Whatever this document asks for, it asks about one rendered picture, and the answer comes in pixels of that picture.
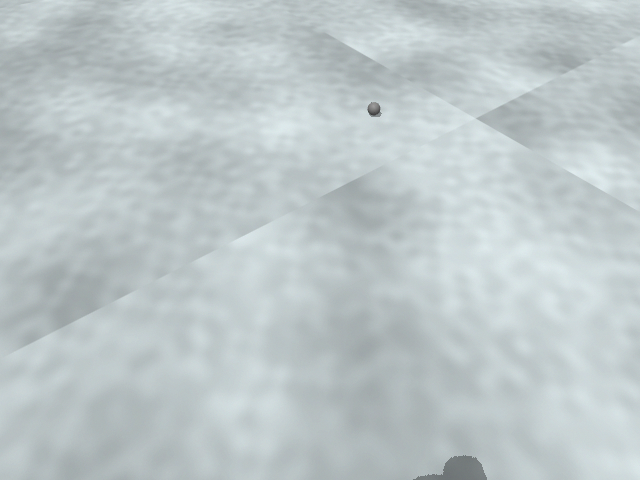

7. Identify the ball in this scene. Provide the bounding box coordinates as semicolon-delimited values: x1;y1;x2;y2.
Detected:
368;102;380;115

